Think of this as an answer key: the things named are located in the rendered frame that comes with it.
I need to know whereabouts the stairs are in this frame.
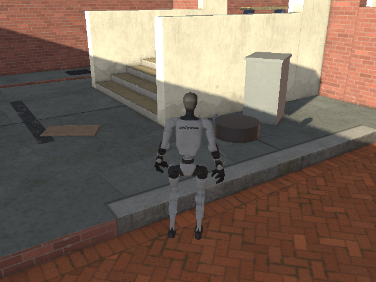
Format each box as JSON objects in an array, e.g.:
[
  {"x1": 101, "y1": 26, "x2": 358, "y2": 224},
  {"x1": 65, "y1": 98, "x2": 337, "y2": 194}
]
[{"x1": 95, "y1": 58, "x2": 158, "y2": 123}]

